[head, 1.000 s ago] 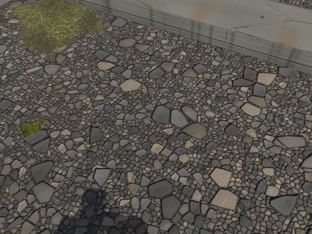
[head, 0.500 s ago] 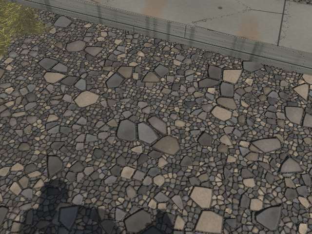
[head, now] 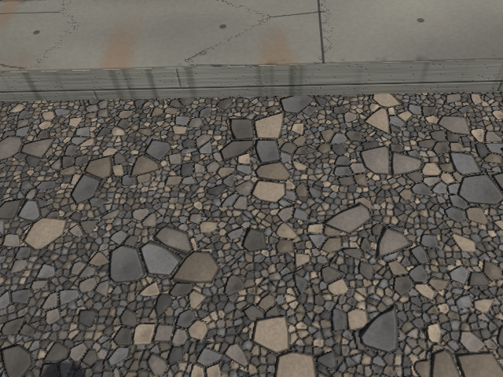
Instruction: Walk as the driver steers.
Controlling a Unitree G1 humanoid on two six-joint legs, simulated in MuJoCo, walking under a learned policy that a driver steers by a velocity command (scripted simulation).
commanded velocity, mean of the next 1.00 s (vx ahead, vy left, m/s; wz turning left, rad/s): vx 0.00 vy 0.00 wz -0.38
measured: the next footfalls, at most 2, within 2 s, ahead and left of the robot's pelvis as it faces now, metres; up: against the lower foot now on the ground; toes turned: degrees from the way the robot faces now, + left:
left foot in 0.16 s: +0.07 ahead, +0.14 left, +0.00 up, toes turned -12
right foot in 0.58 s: +0.01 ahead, -0.12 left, +0.00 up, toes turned -20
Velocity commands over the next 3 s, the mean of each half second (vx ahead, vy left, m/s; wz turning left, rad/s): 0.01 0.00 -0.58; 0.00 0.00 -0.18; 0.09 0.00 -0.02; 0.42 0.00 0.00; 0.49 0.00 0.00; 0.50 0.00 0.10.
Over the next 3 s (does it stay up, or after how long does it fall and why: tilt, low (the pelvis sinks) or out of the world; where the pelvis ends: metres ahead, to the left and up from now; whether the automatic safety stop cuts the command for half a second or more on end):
stays up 0.78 -0.27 -0.02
